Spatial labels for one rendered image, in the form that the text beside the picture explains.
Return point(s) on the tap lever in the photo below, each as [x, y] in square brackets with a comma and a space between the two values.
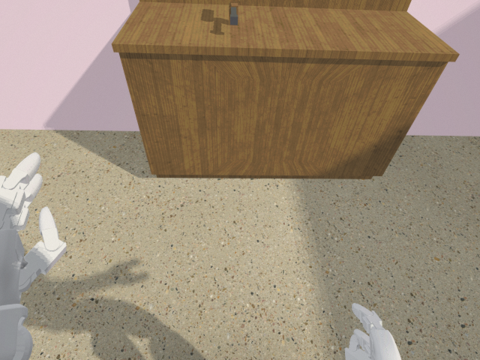
[233, 16]

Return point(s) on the counter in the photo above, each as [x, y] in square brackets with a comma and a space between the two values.
[299, 89]

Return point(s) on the left robot forearm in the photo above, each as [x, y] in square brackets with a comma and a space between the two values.
[15, 340]

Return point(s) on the left robot hand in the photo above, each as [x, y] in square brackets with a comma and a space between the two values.
[16, 195]

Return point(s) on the right robot hand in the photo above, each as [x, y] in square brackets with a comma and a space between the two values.
[379, 346]

